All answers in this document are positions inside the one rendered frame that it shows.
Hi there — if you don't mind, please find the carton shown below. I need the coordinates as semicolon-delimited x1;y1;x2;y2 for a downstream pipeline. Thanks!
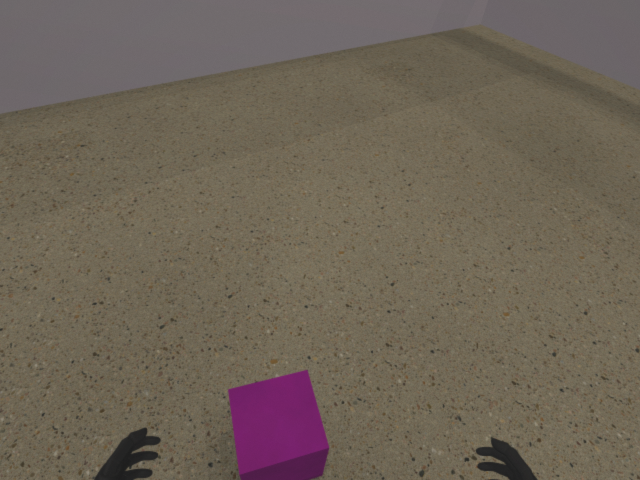
228;370;329;480

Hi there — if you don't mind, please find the right robot hand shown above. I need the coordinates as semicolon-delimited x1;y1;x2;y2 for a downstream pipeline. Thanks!
476;438;538;480

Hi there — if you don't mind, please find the left robot hand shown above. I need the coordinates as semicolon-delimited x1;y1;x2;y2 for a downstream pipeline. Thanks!
94;428;161;480

